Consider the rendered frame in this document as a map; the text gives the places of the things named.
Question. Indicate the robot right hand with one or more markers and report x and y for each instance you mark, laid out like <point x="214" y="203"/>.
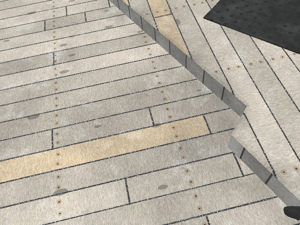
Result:
<point x="292" y="212"/>

